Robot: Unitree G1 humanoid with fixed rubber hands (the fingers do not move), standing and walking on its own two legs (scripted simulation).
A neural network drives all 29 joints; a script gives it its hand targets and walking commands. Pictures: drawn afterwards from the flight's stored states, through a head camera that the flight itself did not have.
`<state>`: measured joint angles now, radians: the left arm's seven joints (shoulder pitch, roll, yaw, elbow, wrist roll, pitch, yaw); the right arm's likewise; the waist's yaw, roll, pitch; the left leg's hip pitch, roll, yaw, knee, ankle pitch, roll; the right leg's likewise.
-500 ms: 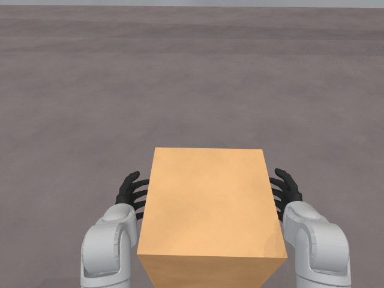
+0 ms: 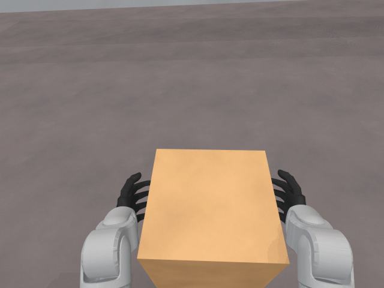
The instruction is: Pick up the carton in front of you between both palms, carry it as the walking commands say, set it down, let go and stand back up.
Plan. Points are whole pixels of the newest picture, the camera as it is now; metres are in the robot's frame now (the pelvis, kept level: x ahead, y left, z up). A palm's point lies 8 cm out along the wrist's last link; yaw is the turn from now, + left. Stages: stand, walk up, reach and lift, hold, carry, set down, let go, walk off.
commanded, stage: carry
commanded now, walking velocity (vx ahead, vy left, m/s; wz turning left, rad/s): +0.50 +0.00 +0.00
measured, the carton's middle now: (208, 225) +0.27 +0.00 +0.02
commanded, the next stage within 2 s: none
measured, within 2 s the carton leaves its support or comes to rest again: neither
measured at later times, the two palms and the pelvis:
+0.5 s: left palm (146, 107) +0.59 +0.17 +0.09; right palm (253, 102) +0.58 -0.13 +0.10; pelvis +0.32 +0.02 +0.00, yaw -2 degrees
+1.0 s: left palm (158, 78) +0.76 +0.16 +0.09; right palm (247, 72) +0.76 -0.14 +0.09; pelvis +0.50 +0.00 -0.01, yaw +0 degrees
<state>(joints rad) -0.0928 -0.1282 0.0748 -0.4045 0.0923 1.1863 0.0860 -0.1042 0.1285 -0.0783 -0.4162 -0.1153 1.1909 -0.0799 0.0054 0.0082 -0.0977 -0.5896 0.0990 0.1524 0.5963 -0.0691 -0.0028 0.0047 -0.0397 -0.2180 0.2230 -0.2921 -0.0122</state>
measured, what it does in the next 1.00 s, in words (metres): walks ahead: left foot, then right foot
